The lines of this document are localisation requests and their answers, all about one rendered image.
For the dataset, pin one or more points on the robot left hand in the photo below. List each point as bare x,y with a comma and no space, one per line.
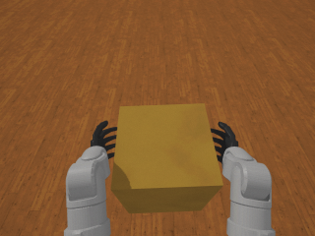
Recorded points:
99,140

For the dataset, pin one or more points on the left robot forearm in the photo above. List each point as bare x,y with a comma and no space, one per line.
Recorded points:
86,194

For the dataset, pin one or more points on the carton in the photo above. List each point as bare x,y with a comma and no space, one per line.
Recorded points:
165,158

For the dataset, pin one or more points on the robot right hand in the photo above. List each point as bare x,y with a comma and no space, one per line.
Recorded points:
229,139

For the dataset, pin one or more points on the right robot forearm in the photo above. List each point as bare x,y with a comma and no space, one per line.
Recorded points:
250,194

